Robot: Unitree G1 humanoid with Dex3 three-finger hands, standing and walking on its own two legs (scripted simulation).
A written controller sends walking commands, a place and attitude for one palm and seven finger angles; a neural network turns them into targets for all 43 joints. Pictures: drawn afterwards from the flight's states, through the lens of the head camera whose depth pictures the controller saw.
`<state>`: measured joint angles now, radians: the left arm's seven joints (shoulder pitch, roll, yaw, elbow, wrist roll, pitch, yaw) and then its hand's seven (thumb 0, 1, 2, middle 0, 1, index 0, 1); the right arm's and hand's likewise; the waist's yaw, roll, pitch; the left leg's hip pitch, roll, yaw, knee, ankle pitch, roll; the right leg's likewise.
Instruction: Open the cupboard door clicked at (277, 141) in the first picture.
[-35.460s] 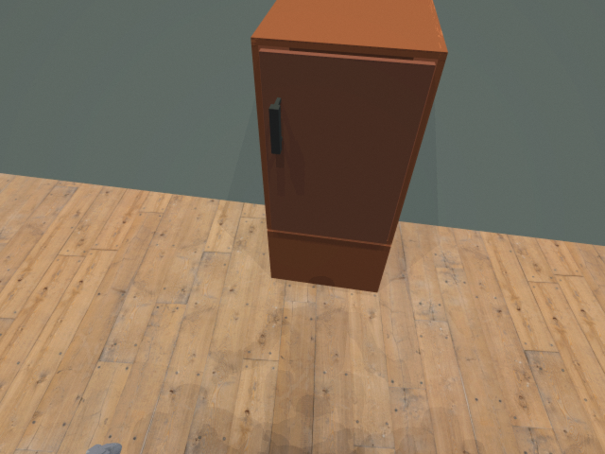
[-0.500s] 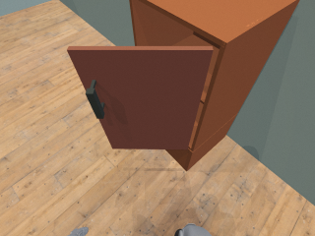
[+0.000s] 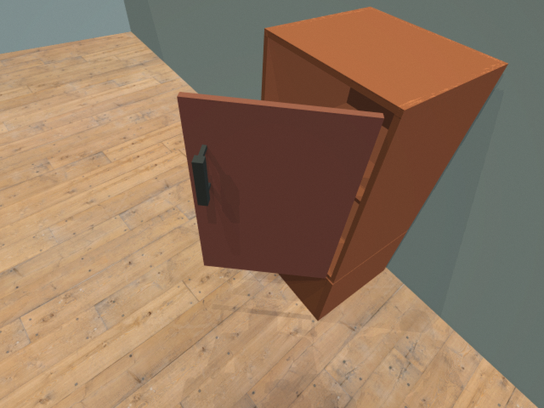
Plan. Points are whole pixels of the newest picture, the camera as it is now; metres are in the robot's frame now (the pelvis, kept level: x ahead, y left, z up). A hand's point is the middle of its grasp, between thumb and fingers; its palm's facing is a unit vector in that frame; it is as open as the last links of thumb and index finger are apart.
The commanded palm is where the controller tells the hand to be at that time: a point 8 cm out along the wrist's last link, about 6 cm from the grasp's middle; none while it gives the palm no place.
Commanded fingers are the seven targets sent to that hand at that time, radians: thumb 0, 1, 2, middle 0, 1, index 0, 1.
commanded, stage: come to a stop and stand still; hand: left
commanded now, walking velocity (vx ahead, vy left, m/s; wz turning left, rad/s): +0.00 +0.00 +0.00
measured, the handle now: (203, 175) +0.57 +0.19 -0.02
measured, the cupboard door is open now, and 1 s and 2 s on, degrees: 48 48 48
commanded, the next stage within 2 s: look again from close up in 0.64 s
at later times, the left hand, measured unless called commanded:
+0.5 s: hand out of the picture -0.05 +0.14 -0.17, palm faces +0.04 -0.99 -0.15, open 7.4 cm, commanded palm none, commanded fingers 0.00 0.90 0.90 -0.20 -0.30 -0.20 -0.30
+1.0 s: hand out of the picture +0.00 +0.19 -0.18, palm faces +0.04 -0.98 -0.20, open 7.4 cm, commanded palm none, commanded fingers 0.00 0.90 0.90 -0.20 -0.30 -0.20 -0.30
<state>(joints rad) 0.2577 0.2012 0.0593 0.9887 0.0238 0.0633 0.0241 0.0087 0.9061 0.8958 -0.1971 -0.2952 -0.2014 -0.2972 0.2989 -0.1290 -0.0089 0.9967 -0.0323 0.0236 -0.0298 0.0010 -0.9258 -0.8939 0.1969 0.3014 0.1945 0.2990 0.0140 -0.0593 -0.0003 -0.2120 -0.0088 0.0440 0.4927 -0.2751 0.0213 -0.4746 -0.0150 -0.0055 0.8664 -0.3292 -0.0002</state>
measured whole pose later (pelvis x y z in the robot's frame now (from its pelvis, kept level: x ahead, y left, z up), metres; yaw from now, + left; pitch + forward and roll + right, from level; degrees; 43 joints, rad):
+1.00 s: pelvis -0.03 +0.01 -0.01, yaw +0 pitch -1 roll -1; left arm 0.32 0.16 0.01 1.02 0.02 0.00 0.05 0.01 0.90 0.90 -0.20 -0.30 -0.20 -0.30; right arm 0.30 -0.16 -0.02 1.03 -0.02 -0.01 -0.03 0.00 -0.91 -0.89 0.20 0.30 0.19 0.30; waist -0.01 0.00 -0.02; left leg -0.30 0.00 0.03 0.60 -0.29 0.03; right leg -0.23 -0.01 -0.04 0.56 -0.31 0.01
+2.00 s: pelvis +0.01 +0.01 -0.01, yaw -3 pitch -2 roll +0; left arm 0.43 0.10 0.04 1.11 0.03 0.01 0.01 0.01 0.90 0.90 -0.20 -0.30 -0.20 -0.30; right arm 0.32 -0.14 -0.03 1.08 -0.03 -0.05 -0.03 0.00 -0.91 -0.89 0.20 0.30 0.19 0.30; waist 0.00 -0.04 0.01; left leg -0.23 0.01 0.13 0.58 -0.32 0.05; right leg -0.28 -0.02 -0.04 0.78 -0.43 -0.03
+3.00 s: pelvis -0.03 +0.03 +0.01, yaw -4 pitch +1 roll -2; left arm 0.27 0.18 0.06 1.04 0.02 0.07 0.00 0.01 0.91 0.90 -0.19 -0.29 -0.20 -0.30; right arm 0.39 -0.12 -0.03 1.09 -0.04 -0.01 -0.04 0.00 -0.91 -0.89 0.20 0.30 0.20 0.30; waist -0.06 -0.03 0.03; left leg -0.23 0.00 0.09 0.33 -0.12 0.07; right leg -0.35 -0.06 0.00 0.76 -0.35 0.03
